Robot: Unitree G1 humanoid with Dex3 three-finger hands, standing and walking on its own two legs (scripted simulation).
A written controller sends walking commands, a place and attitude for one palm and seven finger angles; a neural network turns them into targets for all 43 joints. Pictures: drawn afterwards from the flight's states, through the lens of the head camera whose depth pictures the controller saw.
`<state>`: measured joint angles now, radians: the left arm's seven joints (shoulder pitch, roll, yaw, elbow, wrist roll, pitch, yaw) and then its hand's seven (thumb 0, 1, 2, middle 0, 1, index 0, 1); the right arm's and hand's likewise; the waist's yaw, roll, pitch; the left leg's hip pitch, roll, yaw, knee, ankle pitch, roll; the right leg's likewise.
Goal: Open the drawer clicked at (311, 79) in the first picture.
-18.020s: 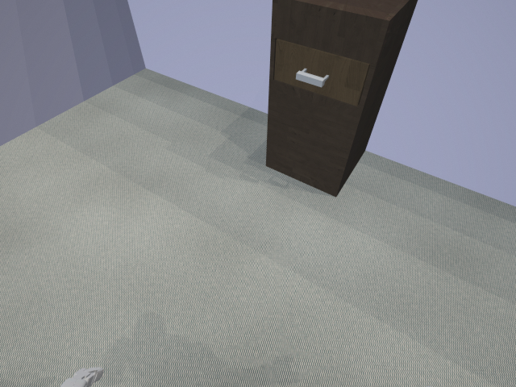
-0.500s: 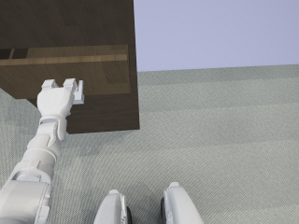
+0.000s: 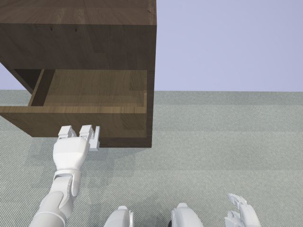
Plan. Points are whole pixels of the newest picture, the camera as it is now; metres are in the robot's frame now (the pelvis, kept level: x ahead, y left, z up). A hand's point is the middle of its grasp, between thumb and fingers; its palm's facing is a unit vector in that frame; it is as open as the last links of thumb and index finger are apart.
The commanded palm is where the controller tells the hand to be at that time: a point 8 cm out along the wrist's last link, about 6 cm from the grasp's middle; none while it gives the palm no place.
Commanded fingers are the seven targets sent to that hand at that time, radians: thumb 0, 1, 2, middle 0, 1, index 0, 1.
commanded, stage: pull the drawer open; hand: left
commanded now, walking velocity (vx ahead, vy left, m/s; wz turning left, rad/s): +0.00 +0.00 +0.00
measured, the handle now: (79, 137) +0.36 +0.22 -0.06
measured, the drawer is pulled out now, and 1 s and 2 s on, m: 0.15 0.30 0.30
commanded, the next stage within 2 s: open the thumb to release the handle in 1.12 s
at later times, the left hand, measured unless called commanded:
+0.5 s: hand (72, 196) +0.21 +0.21 -0.07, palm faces -0.11 -0.10 -0.99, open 6.1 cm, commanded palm +0.15 +0.22 -0.02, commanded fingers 0.00 0.90 0.90 -0.40 -1.35 -0.40 -1.35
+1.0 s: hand (66, 223) +0.15 +0.21 -0.07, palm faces -0.11 -0.08 -0.99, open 6.2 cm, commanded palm +0.10 +0.22 -0.02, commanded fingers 0.00 0.90 0.90 -0.40 -1.35 -0.40 -1.35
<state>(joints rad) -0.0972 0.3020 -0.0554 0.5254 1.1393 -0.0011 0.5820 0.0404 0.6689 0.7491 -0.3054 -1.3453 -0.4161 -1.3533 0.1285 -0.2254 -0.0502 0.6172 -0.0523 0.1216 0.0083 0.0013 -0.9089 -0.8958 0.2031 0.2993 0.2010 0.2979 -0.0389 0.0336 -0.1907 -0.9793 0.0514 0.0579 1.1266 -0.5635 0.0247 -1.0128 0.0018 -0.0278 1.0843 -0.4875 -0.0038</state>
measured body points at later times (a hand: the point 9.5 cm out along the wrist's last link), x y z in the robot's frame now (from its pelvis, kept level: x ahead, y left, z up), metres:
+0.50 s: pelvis +0.01 -0.01 -0.01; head +0.12 -0.01 +0.42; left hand +0.21 +0.22 -0.02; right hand +0.20 -0.24 -0.13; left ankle -0.02 +0.10 -0.65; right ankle +0.01 -0.12 -0.65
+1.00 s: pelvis -0.02 -0.03 -0.04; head +0.09 -0.05 +0.39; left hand +0.15 +0.22 -0.02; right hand +0.21 -0.24 -0.16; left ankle -0.02 +0.10 -0.65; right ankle +0.01 -0.12 -0.65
